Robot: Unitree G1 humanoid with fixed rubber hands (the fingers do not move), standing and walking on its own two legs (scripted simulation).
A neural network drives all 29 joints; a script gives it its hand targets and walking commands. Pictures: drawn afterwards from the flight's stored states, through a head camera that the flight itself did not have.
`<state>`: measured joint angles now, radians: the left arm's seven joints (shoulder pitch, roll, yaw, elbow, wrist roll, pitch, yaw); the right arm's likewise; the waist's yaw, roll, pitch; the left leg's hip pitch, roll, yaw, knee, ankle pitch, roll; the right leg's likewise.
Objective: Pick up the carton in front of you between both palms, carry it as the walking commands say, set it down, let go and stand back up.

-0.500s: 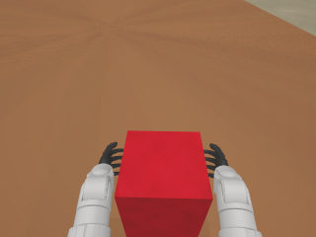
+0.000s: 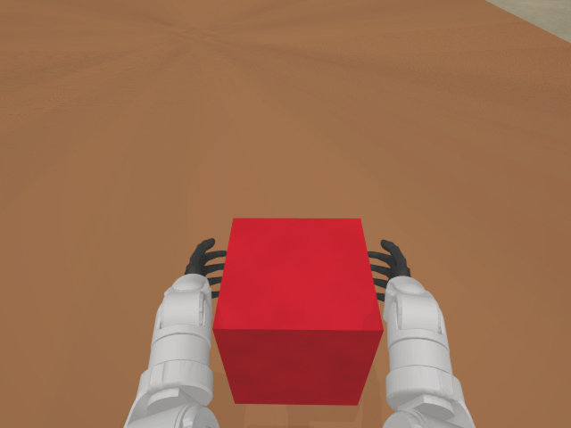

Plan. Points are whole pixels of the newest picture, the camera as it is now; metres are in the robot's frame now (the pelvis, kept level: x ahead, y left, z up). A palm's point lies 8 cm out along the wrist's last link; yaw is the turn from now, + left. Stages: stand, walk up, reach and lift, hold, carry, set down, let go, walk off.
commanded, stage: set down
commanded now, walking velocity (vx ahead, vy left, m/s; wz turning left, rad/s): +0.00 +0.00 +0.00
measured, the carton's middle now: (296, 313) +0.33 -0.01 -0.05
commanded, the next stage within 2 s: none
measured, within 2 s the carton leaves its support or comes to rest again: neither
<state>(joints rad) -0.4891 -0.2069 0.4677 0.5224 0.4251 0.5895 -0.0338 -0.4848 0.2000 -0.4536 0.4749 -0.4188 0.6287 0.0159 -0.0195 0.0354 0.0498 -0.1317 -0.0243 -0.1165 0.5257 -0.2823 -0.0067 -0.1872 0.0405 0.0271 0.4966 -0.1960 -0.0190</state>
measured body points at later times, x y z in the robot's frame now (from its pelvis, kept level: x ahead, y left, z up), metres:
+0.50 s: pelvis -0.02 +0.01 -0.09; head +0.20 -0.01 +0.30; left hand +0.39 +0.13 -0.17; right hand +0.39 -0.17 -0.17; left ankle +0.01 +0.14 -0.73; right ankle +0.05 -0.11 -0.73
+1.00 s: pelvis -0.05 +0.00 -0.22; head +0.23 -0.04 +0.13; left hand +0.44 +0.11 -0.32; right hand +0.43 -0.20 -0.32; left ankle +0.01 +0.14 -0.73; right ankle +0.05 -0.11 -0.73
